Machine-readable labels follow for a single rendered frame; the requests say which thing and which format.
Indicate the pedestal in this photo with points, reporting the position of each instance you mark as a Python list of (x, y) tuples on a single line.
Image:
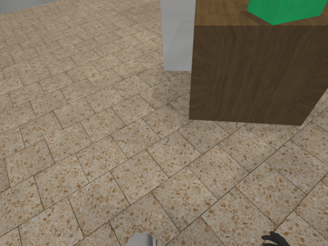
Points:
[(247, 70)]

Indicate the robot left thigh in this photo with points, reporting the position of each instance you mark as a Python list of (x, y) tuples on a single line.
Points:
[(142, 239)]

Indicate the carton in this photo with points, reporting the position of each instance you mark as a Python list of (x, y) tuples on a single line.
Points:
[(282, 11)]

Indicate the robot right hand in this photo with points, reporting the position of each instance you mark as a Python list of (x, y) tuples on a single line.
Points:
[(276, 238)]

